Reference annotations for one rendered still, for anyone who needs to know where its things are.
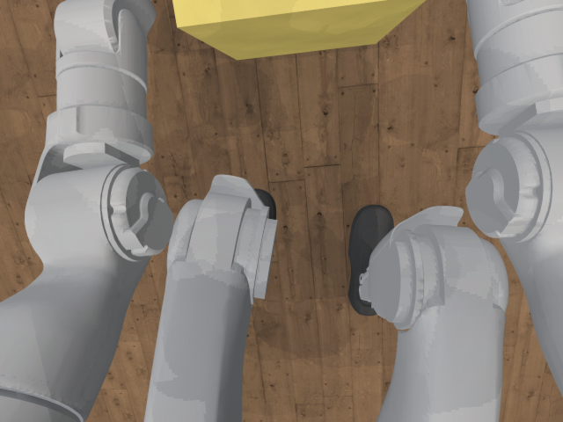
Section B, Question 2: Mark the robot right forearm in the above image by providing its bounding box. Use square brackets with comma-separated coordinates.
[466, 0, 563, 136]

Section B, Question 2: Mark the robot left upper arm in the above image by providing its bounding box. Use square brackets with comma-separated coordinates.
[0, 164, 174, 422]

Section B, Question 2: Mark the robot left shin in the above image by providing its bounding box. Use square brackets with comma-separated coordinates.
[167, 175, 265, 272]

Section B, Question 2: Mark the carton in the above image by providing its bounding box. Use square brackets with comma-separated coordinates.
[172, 0, 426, 60]

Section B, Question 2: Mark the robot right upper arm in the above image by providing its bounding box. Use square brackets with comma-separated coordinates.
[465, 127, 563, 397]

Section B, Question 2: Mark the robot left forearm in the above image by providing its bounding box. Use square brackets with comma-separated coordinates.
[25, 0, 156, 241]

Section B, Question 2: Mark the robot left foot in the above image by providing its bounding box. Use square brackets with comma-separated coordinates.
[254, 189, 276, 220]

